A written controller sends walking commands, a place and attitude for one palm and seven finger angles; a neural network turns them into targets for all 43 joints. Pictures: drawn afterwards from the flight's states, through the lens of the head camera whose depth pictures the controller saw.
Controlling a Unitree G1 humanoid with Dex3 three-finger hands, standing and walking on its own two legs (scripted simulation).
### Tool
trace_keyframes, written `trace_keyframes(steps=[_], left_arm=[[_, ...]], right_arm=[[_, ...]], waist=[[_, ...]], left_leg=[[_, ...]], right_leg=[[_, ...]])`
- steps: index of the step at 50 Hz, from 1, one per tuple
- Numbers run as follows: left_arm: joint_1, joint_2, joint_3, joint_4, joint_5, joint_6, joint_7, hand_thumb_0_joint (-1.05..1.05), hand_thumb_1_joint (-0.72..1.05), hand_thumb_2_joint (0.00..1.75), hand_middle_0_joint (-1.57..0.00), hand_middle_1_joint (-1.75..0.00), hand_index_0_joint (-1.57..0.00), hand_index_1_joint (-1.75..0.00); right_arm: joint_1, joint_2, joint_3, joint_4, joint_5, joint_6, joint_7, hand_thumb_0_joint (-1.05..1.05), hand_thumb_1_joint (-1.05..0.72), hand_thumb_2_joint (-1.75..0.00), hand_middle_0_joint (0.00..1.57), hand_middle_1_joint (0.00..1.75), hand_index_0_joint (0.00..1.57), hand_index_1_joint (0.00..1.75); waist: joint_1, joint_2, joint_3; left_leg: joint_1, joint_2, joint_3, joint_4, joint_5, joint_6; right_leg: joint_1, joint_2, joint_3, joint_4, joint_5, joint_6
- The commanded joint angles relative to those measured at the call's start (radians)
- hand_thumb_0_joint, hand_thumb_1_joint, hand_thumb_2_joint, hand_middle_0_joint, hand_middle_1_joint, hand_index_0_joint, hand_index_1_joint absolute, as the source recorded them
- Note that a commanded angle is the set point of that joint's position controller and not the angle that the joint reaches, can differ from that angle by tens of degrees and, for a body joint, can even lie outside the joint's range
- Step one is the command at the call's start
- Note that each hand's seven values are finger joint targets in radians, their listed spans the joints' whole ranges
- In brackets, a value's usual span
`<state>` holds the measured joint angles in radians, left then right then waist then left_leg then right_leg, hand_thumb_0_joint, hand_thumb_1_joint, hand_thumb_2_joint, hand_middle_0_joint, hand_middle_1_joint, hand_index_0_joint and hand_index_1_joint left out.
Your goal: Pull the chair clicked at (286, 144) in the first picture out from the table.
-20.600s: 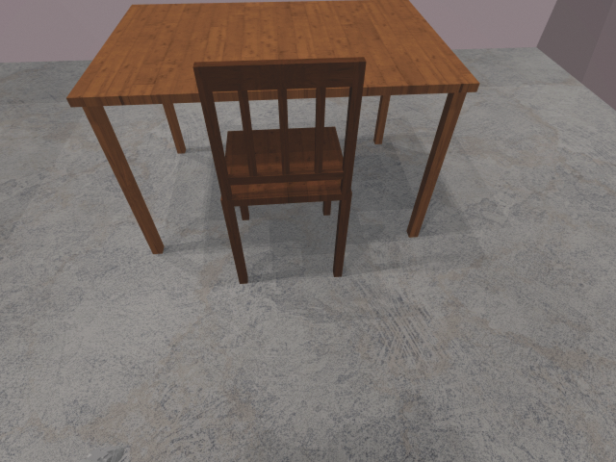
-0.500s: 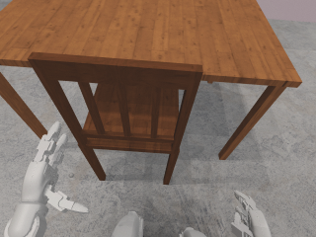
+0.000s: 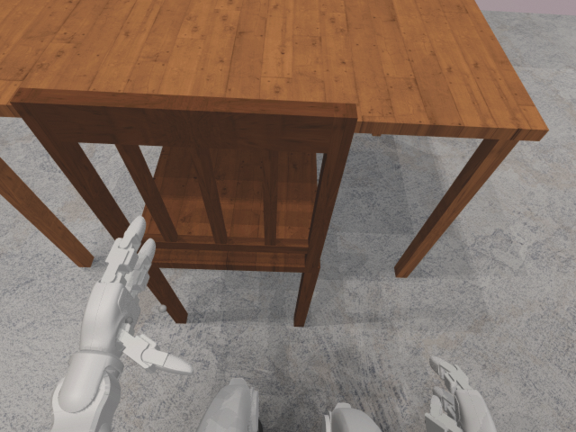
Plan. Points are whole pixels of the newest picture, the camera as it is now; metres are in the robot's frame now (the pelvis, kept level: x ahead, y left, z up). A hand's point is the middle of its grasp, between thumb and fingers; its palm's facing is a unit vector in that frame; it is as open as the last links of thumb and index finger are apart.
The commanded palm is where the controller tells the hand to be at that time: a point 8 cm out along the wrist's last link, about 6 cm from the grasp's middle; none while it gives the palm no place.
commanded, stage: aim the fingers beside a spindle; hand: left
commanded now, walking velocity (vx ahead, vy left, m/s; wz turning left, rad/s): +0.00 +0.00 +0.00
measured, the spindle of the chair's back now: (211, 200) +0.46 +0.14 -0.01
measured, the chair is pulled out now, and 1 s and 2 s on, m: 0.00 0.00 0.00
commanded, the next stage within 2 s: none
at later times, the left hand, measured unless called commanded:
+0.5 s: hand (193, 289) +0.30 +0.14 +0.01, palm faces -0.02 -1.00 -0.02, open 16.9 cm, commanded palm +0.28 +0.19 +0.01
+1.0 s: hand (218, 275) +0.33 +0.12 -0.01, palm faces -0.03 -1.00 -0.01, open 16.9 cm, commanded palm +0.31 +0.18 +0.00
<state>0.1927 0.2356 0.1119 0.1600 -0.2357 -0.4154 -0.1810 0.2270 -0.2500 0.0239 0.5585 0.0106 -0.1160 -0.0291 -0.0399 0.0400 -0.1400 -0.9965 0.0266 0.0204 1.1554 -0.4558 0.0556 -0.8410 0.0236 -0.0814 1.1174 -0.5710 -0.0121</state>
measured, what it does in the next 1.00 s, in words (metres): stands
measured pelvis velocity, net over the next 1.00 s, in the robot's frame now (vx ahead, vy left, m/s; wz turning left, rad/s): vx -0.01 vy -0.01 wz -0.01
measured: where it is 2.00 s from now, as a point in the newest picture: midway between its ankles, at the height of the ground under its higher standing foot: outside the picture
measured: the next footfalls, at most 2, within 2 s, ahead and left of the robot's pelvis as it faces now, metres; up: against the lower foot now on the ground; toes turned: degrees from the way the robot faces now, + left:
none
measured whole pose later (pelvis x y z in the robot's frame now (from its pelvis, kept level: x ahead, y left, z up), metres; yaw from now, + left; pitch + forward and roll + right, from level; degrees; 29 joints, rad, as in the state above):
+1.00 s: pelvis -0.01 -0.01 -0.03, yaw -1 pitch +21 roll -3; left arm -0.09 0.18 0.05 0.35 -0.15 -0.47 -0.03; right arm 0.20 -0.24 0.01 0.58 -0.01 0.00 0.00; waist -0.06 0.04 -0.15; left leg -1.16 0.04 0.02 1.28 -0.49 0.04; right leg -1.02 0.03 -0.08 1.27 -0.62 -0.03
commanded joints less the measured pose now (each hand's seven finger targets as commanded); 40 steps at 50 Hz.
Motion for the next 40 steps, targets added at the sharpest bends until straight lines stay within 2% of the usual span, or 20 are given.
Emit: trace_keyframes(steps=[1, 4, 5, 7, 8, 11, 13, 16, 18, 19, 20, 23, 28, 31, 32, 33, 34, 35, 38, 40], left_arm=[[-0.154, 0.11, 0.065, -0.215, 0.0, -0.109, 0.03, 0.0, -0.5, 0.3, -0.06, -0.08, -0.06, -0.08], [-0.132, 0.09, 0.052, -0.17, 0.008, -0.106, 0.037, 0.0, -0.5, 0.3, -0.06, -0.08, -0.06, -0.08], [-0.122, 0.113, 0.072, -0.136, 0.015, -0.097, 0.038, 0.0, -0.5, 0.3, -0.06, -0.08, -0.06, -0.08], [-0.164, 0.102, 0.058, -0.113, 0.021, -0.085, 0.034, 0.0, -0.5, 0.3, -0.06, -0.08, -0.06, -0.08], [-0.194, 0.073, 0.026, -0.121, 0.02, -0.082, 0.028, 0.0, -0.5, 0.3, -0.06, -0.08, -0.06, -0.08], [-0.215, 0.102, 0.052, -0.138, 0.013, -0.084, 0.032, 0.0, -0.5, 0.3, -0.06, -0.08, -0.06, -0.08], [-0.234, 0.08, 0.028, -0.183, 0.009, -0.1, 0.036, 0.0, -0.5, 0.3, -0.06, -0.08, -0.06, -0.08], [-0.24, 0.113, 0.066, -0.162, 0.013, -0.116, 0.052, 0.0, -0.5, 0.3, -0.06, -0.08, -0.06, -0.08], [-0.261, 0.075, 0.02, -0.139, 0.023, -0.12, 0.054, 0.0, -0.5, 0.3, -0.06, -0.08, -0.06, -0.08], [-0.237, 0.07, 0.024, -0.111, 0.025, -0.116, 0.055, 0.0, -0.5, 0.3, -0.06, -0.08, -0.06, -0.08], [-0.239, 0.071, 0.019, -0.081, 0.032, -0.11, 0.056, 0.0, -0.5, 0.3, -0.06, -0.08, -0.06, -0.08], [-0.246, 0.033, -0.014, -0.067, 0.034, -0.101, 0.056, 0.0, -0.5, 0.3, -0.06, -0.08, -0.06, -0.08], [-0.3, 0.048, -0.012, -0.103, 0.046, -0.113, 0.083, 0.0, -0.5, 0.3, -0.06, -0.08, -0.06, -0.08], [-0.31, 0.07, 0.012, -0.132, 0.057, -0.141, 0.114, 0.0, -0.5, 0.3, -0.06, -0.08, -0.06, -0.08], [-0.324, 0.043, -0.017, -0.133, 0.062, -0.149, 0.119, 0.0, -0.5, 0.3, -0.06, -0.08, -0.06, -0.08], [-0.312, 0.049, -0.005, -0.114, 0.066, -0.153, 0.128, 0.0, -0.5, 0.3, -0.06, -0.08, -0.06, -0.08], [-0.341, 0.027, -0.031, -0.1, 0.068, -0.154, 0.131, 0.0, -0.5, 0.3, -0.06, -0.08, -0.06, -0.08], [-0.332, 0.047, -0.004, -0.051, 0.072, -0.148, 0.136, 0.0, -0.5, 0.3, -0.06, -0.08, -0.06, -0.08], [-0.422, 0.005, -0.058, 0.022, 0.086, -0.134, 0.127, 0.0, -0.5, 0.3, -0.06, -0.08, -0.06, -0.08], [-0.445, 0.022, -0.041, 0.052, 0.084, -0.125, 0.121, 0.0, -0.5, 0.3, -0.06, -0.08, -0.06, -0.08]], right_arm=[[-0.029, -0.14, -0.068, -0.127, -0.003, -0.048, -0.01, 0.0, -0.9, -0.9, 0.2, 0.3, 0.2, 0.3], [-0.031, -0.14, -0.069, -0.13, -0.005, -0.038, -0.001, 0.0, -0.9, -0.9, 0.2, 0.3, 0.2, 0.3], [-0.029, -0.144, -0.07, -0.127, -0.004, -0.03, 0.0, 0.0, -0.9, -0.9, 0.2, 0.3, 0.2, 0.3], [-0.033, -0.145, -0.069, -0.13, -0.001, -0.017, 0.001, 0.0, -0.9, -0.9, 0.2, 0.3, 0.2, 0.3], [-0.036, -0.142, -0.068, -0.133, -0.001, -0.016, 0.003, 0.0, -0.9, -0.9, 0.2, 0.3, 0.2, 0.3], [-0.032, -0.144, -0.071, -0.135, -0.001, -0.009, -0.001, 0.0, -0.9, -0.9, 0.2, 0.3, 0.2, 0.3], [-0.035, -0.137, -0.071, -0.135, -0.003, -0.012, -0.001, 0.0, -0.9, -0.9, 0.2, 0.3, 0.2, 0.3], [-0.026, -0.137, -0.071, -0.121, -0.006, -0.006, -0.003, 0.0, -0.9, -0.9, 0.2, 0.3, 0.2, 0.3], [-0.032, -0.134, -0.07, -0.116, -0.006, -0.004, 0.003, 0.0, -0.9, -0.9, 0.2, 0.3, 0.2, 0.3], [-0.029, -0.134, -0.071, -0.115, -0.006, 0.0, 0.005, 0.0, -0.9, -0.9, 0.2, 0.3, 0.2, 0.3], [-0.028, -0.138, -0.07, -0.113, -0.007, 0.004, 0.006, 0.0, -0.9, -0.9, 0.2, 0.3, 0.2, 0.3], [-0.032, -0.137, -0.074, -0.123, -0.006, 0.013, 0.011, 0.0, -0.9, -0.9, 0.2, 0.3, 0.2, 0.3], [-0.033, -0.135, -0.076, -0.128, -0.006, 0.026, 0.012, 0.0, -0.9, -0.9, 0.2, 0.3, 0.2, 0.3], [-0.033, -0.131, -0.075, -0.125, -0.014, 0.03, 0.015, 0.0, -0.9, -0.9, 0.2, 0.3, 0.2, 0.3], [-0.036, -0.126, -0.073, -0.124, -0.015, 0.03, 0.019, 0.0, -0.9, -0.9, 0.2, 0.3, 0.2, 0.3], [-0.035, -0.128, -0.075, -0.121, -0.015, 0.033, 0.02, 0.0, -0.9, -0.9, 0.2, 0.3, 0.2, 0.3], [-0.038, -0.128, -0.073, -0.117, -0.016, 0.036, 0.022, 0.0, -0.9, -0.9, 0.2, 0.3, 0.2, 0.3], [-0.031, -0.131, -0.073, -0.11, -0.016, 0.041, 0.021, 0.0, -0.9, -0.9, 0.2, 0.3, 0.2, 0.3], [-0.034, -0.135, -0.071, -0.102, -0.015, 0.05, 0.022, 0.0, -0.9, -0.9, 0.2, 0.3, 0.2, 0.3], [-0.03, -0.141, -0.071, -0.103, -0.012, 0.055, 0.02, 0.0, -0.9, -0.9, 0.2, 0.3, 0.2, 0.3]], waist=[[-0.007, 0.028, -0.279], [-0.001, 0.017, -0.284], [0.0, -0.003, -0.273], [-0.006, -0.004, -0.265], [-0.011, 0.015, -0.278], [-0.006, 0.004, -0.312], [-0.005, 0.036, -0.35], [-0.005, 0.002, -0.351], [-0.017, 0.021, -0.323], [-0.011, 0.017, -0.312], [-0.018, -0.001, -0.293], [-0.016, -0.005, -0.312], [-0.014, 0.002, -0.345], [0.0, 0.016, -0.374], [-0.01, 0.019, -0.364], [-0.006, 0.015, -0.357], [-0.02, 0.007, -0.348], [-0.021, -0.034, -0.325], [-0.044, -0.024, -0.292], [-0.037, -0.041, -0.307]], left_leg=[[0.352, 0.018, -0.105, -0.154, 0.222, -0.034], [0.33, 0.015, -0.1, -0.147, 0.211, -0.035], [0.306, 0.014, -0.096, -0.143, 0.204, -0.033], [0.287, 0.012, -0.088, -0.136, 0.187, -0.032], [0.292, 0.008, -0.087, -0.131, 0.184, -0.031], [0.295, 0.009, -0.082, -0.121, 0.203, -0.028], [0.332, 0.011, -0.082, -0.114, 0.24, -0.029], [0.306, 0.011, -0.078, -0.098, 0.26, -0.027], [0.301, 0.011, -0.079, -0.091, 0.246, -0.029], [0.29, 0.01, -0.079, -0.093, 0.237, -0.03], [0.27, 0.01, -0.079, -0.089, 0.227, -0.027], [0.27, 0.007, -0.077, -0.086, 0.212, -0.028], [0.275, 0.009, -0.076, -0.072, 0.226, -0.027], [0.276, 0.007, -0.077, -0.063, 0.244, -0.028], [0.28, 0.007, -0.078, -0.059, 0.245, -0.028], [0.277, 0.009, -0.081, -0.061, 0.235, -0.031], [0.263, 0.008, -0.078, -0.054, 0.213, -0.028], [0.227, 0.008, -0.081, -0.05, 0.192, -0.026], [0.183, 0.003, -0.075, -0.032, 0.121, -0.025], [0.161, 0.001, -0.074, -0.026, 0.1, -0.023]], right_leg=[[-0.034, 0.001, 0.02, -0.139, 0.208, -0.014], [-0.032, 0.0, 0.021, -0.131, 0.208, -0.014], [-0.026, 0.002, 0.025, -0.132, 0.208, -0.014], [-0.031, 0.001, 0.03, -0.129, 0.208, -0.013], [-0.034, -0.002, 0.032, -0.129, 0.207, -0.012], [-0.012, -0.002, 0.04, -0.13, 0.229, -0.013], [-0.012, -0.004, 0.04, -0.123, 0.256, -0.013], [0.001, -0.002, 0.045, -0.113, 0.288, -0.011], [-0.034, -0.003, 0.043, -0.108, 0.273, -0.011], [-0.036, -0.003, 0.042, -0.107, 0.264, -0.012], [-0.042, -0.001, 0.043, -0.109, 0.26, -0.012], [-0.047, -0.005, 0.043, -0.104, 0.254, -0.011], [-0.051, -0.007, 0.048, -0.091, 0.264, -0.012], [-0.045, -0.005, 0.051, -0.074, 0.274, -0.015], [-0.059, -0.006, 0.049, -0.072, 0.273, -0.015], [-0.074, -0.004, 0.045, -0.07, 0.256, -0.016], [-0.083, -0.005, 0.047, -0.072, 0.242, -0.013], [-0.084, -0.001, 0.048, -0.074, 0.226, -0.013], [-0.131, -0.006, 0.058, -0.078, 0.169, -0.01], [-0.121, -0.005, 0.066, -0.081, 0.148, -0.011]])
